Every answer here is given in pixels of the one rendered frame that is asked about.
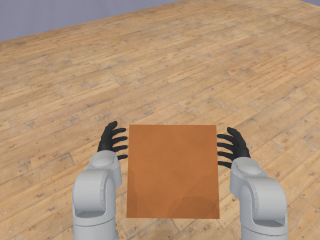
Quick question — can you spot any carton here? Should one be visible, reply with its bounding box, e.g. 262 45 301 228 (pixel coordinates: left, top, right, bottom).
126 124 220 219

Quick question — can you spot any robot right hand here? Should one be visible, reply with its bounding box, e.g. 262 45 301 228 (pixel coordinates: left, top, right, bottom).
217 127 251 169

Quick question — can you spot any robot left hand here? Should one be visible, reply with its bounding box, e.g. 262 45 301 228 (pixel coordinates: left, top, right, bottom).
97 121 128 160

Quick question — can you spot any robot left forearm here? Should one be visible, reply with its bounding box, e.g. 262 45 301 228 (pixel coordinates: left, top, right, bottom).
72 150 122 240

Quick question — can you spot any robot right forearm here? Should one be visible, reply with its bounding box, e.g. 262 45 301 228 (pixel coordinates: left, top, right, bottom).
229 157 288 240

